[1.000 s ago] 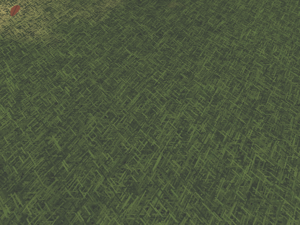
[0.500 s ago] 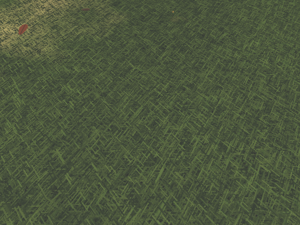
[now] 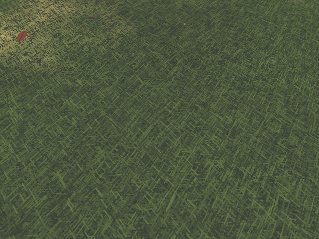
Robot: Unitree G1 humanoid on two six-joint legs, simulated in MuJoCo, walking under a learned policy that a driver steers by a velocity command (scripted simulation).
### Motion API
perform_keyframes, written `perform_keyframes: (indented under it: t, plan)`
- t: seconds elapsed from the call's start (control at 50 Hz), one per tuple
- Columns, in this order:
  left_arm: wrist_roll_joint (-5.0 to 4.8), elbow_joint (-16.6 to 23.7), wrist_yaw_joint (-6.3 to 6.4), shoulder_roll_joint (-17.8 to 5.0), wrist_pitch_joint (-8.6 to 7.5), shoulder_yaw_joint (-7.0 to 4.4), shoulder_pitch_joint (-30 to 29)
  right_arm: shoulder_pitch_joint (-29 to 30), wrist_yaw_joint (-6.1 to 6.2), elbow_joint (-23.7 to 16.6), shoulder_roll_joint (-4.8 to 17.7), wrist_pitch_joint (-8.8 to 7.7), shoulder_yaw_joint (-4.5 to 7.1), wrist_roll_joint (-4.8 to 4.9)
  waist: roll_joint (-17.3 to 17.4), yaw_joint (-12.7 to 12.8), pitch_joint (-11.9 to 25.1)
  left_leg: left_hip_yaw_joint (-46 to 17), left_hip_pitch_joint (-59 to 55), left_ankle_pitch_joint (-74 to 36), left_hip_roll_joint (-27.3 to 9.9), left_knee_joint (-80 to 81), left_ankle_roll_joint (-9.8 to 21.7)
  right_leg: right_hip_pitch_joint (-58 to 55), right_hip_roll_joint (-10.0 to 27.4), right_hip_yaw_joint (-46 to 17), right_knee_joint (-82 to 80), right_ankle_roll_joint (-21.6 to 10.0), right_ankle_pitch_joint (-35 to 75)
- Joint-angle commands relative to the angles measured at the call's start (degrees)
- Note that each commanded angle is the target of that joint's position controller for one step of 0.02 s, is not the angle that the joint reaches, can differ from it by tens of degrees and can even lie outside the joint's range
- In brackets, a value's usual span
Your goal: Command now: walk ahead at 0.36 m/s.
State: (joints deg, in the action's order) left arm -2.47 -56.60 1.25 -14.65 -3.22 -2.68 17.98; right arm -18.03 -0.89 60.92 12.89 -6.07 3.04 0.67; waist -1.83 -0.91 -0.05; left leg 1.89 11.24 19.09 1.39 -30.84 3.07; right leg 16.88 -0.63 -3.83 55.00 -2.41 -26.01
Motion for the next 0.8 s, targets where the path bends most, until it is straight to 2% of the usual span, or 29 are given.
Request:
perform_keyframes:
  t: [0.02, 0.04, 0.06, 0.08, 0.12, 0.18, 0.26, 0.32, 0.34, 0.36, 0.38, 0.4, 0.42, 0.44, 0.46, 0.48, 0.5, 0.52, 0.54, 0.56, 0.58, 0.62, 0.7, 0.74, 0.8]
  plan:
    - [-0.08, 5.51, -0.68, -4.76, -3.00, -1.11, -6.50, -3.70, -0.49, -1.76, 7.31, -1.15, 0.57, -0.17, 6.55, -1.21, -6.67, -27.91, -15.96, 3.25, -18.50, 21.92, 8.55, 29.89, 5.24, -1.46, 10.35, -2.42, 7.74]
    - [0.54, 5.69, -0.86, -5.50, -2.97, -1.60, -8.03, -3.54, -0.45, -1.98, 5.89, -0.92, -0.02, -0.24, 6.47, -1.25, -6.33, -22.81, -15.45, -3.27, -16.55, 22.42, 7.00, 28.54, 6.58, -0.57, 7.51, -2.24, 11.23]
    - [0.87, 5.72, -1.20, -5.12, -2.82, -1.74, -8.60, -4.98, -0.29, -1.66, 4.74, -0.50, -0.45, -0.48, 7.41, -1.50, -5.40, -18.85, -15.27, -8.88, -14.78, 22.70, 6.28, 26.77, 6.86, 0.69, 5.39, -1.68, 13.39]
    - [1.10, 5.83, -1.50, -4.13, -2.61, -1.66, -9.23, -6.76, -0.01, -1.26, 4.68, -0.18, -0.60, -0.61, 7.86, -1.80, -4.70, -16.25, -15.65, -14.21, -13.90, 22.71, 6.38, 26.30, 6.71, 1.98, 3.69, -0.85, 14.92]
    - [1.33, 7.22, -1.72, -2.56, -2.09, -1.30, -12.71, -8.79, 0.78, -0.96, 6.04, 0.42, -0.58, -0.70, 6.92, -2.37, -4.84, -12.98, -15.51, -20.69, -13.45, 23.18, 7.06, 27.17, 6.32, 3.57, -1.32, 0.99, 17.42]
    - [1.21, 9.95, -2.05, -0.90, -1.97, -0.35, -19.88, -8.82, 1.70, -1.66, 7.84, 1.00, -0.43, -0.84, 6.62, -3.47, -6.57, -9.26, -10.77, -20.46, -12.35, 25.08, 6.89, 23.74, 5.00, 5.16, -13.20, 2.45, 23.65]
    - [0.75, 12.12, -3.06, -1.77, -2.08, 0.10, -25.61, -11.30, 2.02, -0.96, 8.45, 1.05, -0.07, -0.04, 7.33, -4.05, -8.95, -7.31, -9.43, -19.57, -13.77, 26.50, 7.16, 18.99, 3.61, 5.84, -21.29, 1.67, 28.42]
    - [0.75, 13.32, -3.83, -3.68, -2.58, -0.32, -26.28, -10.90, 2.13, -0.93, 8.99, 1.53, 0.52, 0.42, 7.00, -1.98, -8.35, -7.14, -14.50, -27.35, -16.17, 22.87, 6.06, 16.86, 3.18, 4.77, -24.58, -0.68, 25.93]
    - [0.82, 13.17, -3.85, -4.99, -2.79, -0.90, -24.22, -9.95, 2.13, -1.34, 9.71, 1.78, 0.77, 0.32, 7.54, -0.10, -6.54, -7.24, -15.54, -35.92, -16.41, 19.56, 5.52, 12.99, 2.01, 5.11, -25.08, -1.43, 24.08]
    - [0.89, 12.24, -3.63, -6.72, -2.89, -1.78, -19.68, -8.91, 2.10, -1.84, 10.53, 2.13, 1.07, 0.14, 8.75, 2.68, -2.99, -6.97, -15.63, -46.93, -16.01, 13.90, 4.90, 6.05, 0.21, 6.17, -24.87, -2.39, 22.42]
    - [0.65, 9.39, -3.09, -9.11, -2.84, -3.21, -9.82, -7.73, 1.99, -2.52, 10.05, 2.54, 0.86, -0.24, 8.60, 7.56, 2.99, -5.50, -12.63, -52.31, -13.34, 3.16, 3.49, -6.60, -1.06, 6.90, -25.40, -3.83, 22.36]
    - [1.21, 6.94, -2.29, -12.56, -2.68, -4.37, 1.79, -6.87, 1.81, -4.20, 8.67, 2.60, 0.13, -0.99, 5.76, 11.97, 11.48, -4.67, -0.16, -39.77, -10.48, -13.05, 1.75, -25.74, 7.23, -1.89, -23.22, -6.83, 19.92]
    - [2.38, 5.31, -2.38, -16.96, -2.37, -5.14, 7.08, -15.15, 1.39, -4.85, -0.56, 1.72, -2.13, -0.48, -10.45, 7.51, 22.46, -2.86, 20.47, -0.11, 0.44, -35.43, -2.05, -44.72, 23.25, -29.50, -30.09, -15.08, 4.27]
    - [2.20, 5.43, -2.56, -11.59, -2.45, -3.56, 5.73, -13.03, 1.25, -3.93, 3.86, 0.47, -1.10, 1.20, -10.43, 8.70, 22.06, -10.75, 25.19, 12.64, 0.18, -44.40, -1.29, -40.39, 24.29, -39.78, -39.02, -14.68, -2.18]
    - [1.84, 5.99, -2.49, -8.66, -2.74, -2.56, -0.29, -7.52, 1.34, -6.18, 7.88, -0.09, 0.29, 2.70, -8.26, 7.14, 11.05, -9.80, 29.83, 8.86, -2.88, -47.15, -0.47, -31.23, 22.78, -30.17, -40.33, -11.39, -1.84]
    - [1.83, 6.83, -2.52, -6.65, -3.09, -1.94, -5.27, -4.21, 1.79, -7.02, 8.12, -0.18, 0.47, 2.62, -4.11, 5.19, 5.69, -8.29, 28.32, 3.40, -6.08, -45.47, 0.03, -21.85, 20.91, -21.72, -41.68, -9.55, 3.88]
    - [2.31, 6.70, -2.81, -4.99, -3.54, -1.57, -8.43, -2.88, 2.24, -7.25, 7.24, 0.19, 0.86, 1.79, -2.00, 3.34, 2.44, -7.93, 25.40, -0.27, -7.98, -42.44, 0.09, -13.96, 18.74, -15.20, -43.54, -8.22, 9.83]
    - [2.97, 6.33, -2.97, -3.45, -3.97, -1.16, -10.27, -4.34, 2.38, -6.84, 6.04, 1.10, 1.22, 1.47, -3.14, 1.11, 1.52, -8.53, 21.50, -2.57, -9.68, -40.06, 0.32, -9.29, 16.40, -9.30, -45.12, -7.01, 13.31]
    - [3.21, 5.78, -3.09, -2.85, -4.07, -1.16, -10.88, -5.48, 2.25, -6.69, 4.46, 2.02, 1.20, 1.53, -4.06, 0.04, 0.91, -8.39, 19.31, -3.32, -10.15, -38.88, 0.46, -6.50, 15.40, -5.95, -46.47, -6.83, 14.69]
    - [3.11, 5.19, -3.01, -2.88, -4.28, -1.26, -10.59, -5.68, 2.21, -6.91, 3.39, 2.82, 1.22, 1.56, -3.71, -0.45, 0.11, -8.05, 18.97, -3.51, -10.48, -38.14, 0.45, -4.74, 15.08, -3.30, -47.63, -7.26, 16.43]
    - [3.03, 4.62, -2.81, -3.50, -4.46, -1.42, -10.32, -4.61, 2.29, -7.77, 3.32, 3.48, 1.39, 1.48, -3.40, -0.81, -1.21, -7.99, 20.29, -4.65, -10.70, -37.22, 0.26, -3.61, 15.04, -1.00, -48.74, -7.68, 17.84]
    - [3.30, 3.94, -2.07, -5.18, -4.55, -1.83, -9.42, -0.81, 2.38, -10.00, 4.29, 4.12, 1.83, 1.07, -2.03, -0.86, -3.06, -8.74, 24.96, -9.22, -10.97, -34.02, -0.47, -3.88, 15.43, 1.93, -50.12, -8.40, 19.64]
    - [3.51, 3.51, -0.65, -7.17, -4.02, -2.14, -6.95, 5.73, 0.97, -12.82, 4.41, 3.29, 1.81, 0.67, -0.10, 0.54, -4.13, -7.53, 28.59, -20.65, -9.93, -21.26, -1.40, -7.96, 14.49, 8.36, -50.28, -7.62, 24.89]
    - [3.16, 3.43, -0.19, -8.20, -3.64, -2.29, -5.11, 10.63, 0.02, -14.63, 3.67, 3.03, 1.22, 0.44, 0.88, 2.38, -5.11, -4.24, 28.25, -23.47, -9.40, -15.33, -1.39, -9.85, 14.57, 11.14, -50.43, -7.19, 26.28]
    - [2.46, 2.50, 0.02, -9.30, -2.49, -2.62, -0.75, 16.83, -1.27, -17.92, 3.00, 2.94, 0.49, 0.47, 1.85, 4.90, -6.71, -1.64, 30.97, -22.14, -8.76, -9.45, -0.53, -16.99, 16.27, 13.36, -48.29, -6.95, 29.07]
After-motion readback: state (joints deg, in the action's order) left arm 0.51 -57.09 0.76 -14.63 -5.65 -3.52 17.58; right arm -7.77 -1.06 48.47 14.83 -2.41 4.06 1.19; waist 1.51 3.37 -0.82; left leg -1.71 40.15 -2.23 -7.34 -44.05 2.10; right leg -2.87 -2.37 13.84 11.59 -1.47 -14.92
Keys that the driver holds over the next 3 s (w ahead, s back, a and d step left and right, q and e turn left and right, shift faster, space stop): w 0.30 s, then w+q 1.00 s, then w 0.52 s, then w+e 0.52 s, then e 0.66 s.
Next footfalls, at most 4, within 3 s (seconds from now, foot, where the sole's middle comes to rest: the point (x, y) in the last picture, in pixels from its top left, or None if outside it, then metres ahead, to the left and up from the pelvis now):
0.40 right None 0.38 -0.15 -0.77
0.94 left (124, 216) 0.63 0.14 -0.77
1.44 right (137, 151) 0.98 0.09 -0.77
1.96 left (68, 138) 1.06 0.46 -0.77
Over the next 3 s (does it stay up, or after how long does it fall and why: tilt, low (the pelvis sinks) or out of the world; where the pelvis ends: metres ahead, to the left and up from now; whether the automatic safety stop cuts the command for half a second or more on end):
stays up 1.35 0.45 0.00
